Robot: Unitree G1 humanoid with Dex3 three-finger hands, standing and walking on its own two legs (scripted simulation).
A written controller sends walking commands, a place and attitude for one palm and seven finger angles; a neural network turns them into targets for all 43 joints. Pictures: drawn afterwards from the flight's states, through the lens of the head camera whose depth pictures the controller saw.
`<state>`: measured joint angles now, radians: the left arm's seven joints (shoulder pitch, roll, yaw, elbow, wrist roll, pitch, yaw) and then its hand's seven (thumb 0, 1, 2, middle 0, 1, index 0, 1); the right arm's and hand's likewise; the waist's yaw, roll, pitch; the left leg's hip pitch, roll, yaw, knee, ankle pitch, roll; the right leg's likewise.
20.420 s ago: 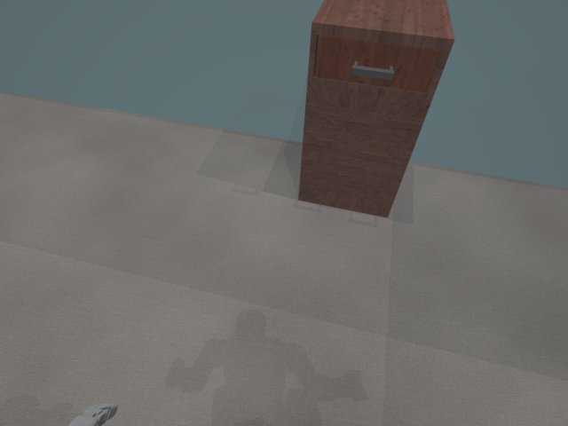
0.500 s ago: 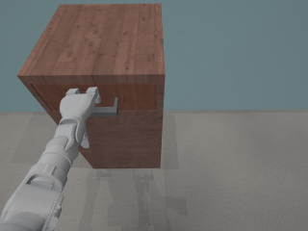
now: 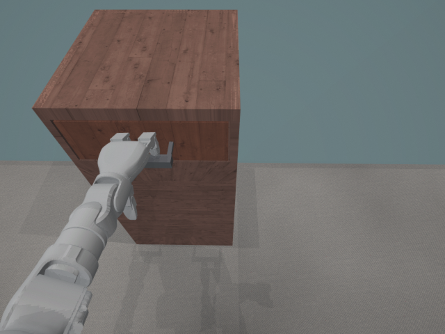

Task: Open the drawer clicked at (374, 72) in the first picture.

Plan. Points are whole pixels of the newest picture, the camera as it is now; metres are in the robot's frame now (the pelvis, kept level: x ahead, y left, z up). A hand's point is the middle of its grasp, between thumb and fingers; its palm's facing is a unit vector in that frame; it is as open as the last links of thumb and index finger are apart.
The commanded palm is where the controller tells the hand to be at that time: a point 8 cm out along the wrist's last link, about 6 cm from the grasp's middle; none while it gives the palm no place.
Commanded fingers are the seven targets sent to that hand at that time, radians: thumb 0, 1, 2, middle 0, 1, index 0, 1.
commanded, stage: re-aim the fingers above the handle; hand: left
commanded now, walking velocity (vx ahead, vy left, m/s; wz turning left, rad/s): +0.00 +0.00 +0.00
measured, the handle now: (145, 153) +0.51 +0.20 -0.03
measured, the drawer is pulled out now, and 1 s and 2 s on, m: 0.00 0.00 0.00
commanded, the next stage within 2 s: lower the fingers behind the handle in 1.24 s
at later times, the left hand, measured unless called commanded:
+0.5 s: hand (149, 195) +0.38 +0.16 +0.00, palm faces -0.06 -0.14 -0.99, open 13.8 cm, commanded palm +0.38 +0.21 +0.08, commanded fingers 0.00 -0.50 0.30 -0.30 -1.20 -0.30 -1.20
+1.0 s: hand (158, 173) +0.41 +0.14 +0.03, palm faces +0.03 -0.14 -0.99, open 13.8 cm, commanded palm +0.39 +0.21 +0.08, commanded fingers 0.00 -0.50 0.30 -0.30 -1.20 -0.30 -1.20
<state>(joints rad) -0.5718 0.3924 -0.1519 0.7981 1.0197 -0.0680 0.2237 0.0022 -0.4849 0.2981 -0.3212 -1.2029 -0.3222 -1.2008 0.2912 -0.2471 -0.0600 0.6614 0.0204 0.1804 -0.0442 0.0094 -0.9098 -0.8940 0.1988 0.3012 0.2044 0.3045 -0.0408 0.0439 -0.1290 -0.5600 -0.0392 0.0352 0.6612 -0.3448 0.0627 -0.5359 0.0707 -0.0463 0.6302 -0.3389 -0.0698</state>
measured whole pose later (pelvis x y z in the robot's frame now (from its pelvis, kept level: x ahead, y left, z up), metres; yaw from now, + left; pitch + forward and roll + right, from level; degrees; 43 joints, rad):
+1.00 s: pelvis +0.00 +0.01 -0.01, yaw -2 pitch +13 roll +0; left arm -0.49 0.33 -0.15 0.60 1.05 -0.12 0.32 0.01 -0.48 0.30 -0.33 -1.20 -0.33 -1.20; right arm 0.22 -0.24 -0.04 0.63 0.01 0.18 -0.07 0.01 -0.91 -0.89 0.20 0.30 0.20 0.30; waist -0.04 0.04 -0.11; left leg -0.57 -0.04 0.07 0.71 -0.37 0.07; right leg -0.57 0.06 -0.01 0.71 -0.37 -0.06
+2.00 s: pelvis -0.01 -0.01 -0.02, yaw -1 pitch +18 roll +0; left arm -0.53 0.31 -0.10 0.79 1.11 -0.06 0.49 0.00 -0.49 0.30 -0.34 -1.22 -0.31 -1.20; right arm 0.25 -0.26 -0.08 0.67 -0.01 0.15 -0.02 0.01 -0.91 -0.89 0.20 0.30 0.20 0.30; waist -0.04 0.05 -0.17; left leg -0.75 -0.03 0.05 0.83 -0.40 0.06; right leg -0.74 0.07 -0.04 0.82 -0.40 -0.08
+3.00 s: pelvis -0.05 +0.01 -0.04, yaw -1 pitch +19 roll -2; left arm -0.78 0.38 -0.17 1.01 1.05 0.08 0.34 0.00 -0.49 0.30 -0.32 -1.37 -0.32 -1.31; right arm 0.35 -0.24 0.01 0.62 0.03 0.14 -0.05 0.01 -0.91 -0.89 0.20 0.30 0.21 0.30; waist -0.10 0.05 -0.19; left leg -0.88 -0.02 0.05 0.93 -0.39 0.08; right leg -0.86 0.07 -0.06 0.89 -0.37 -0.06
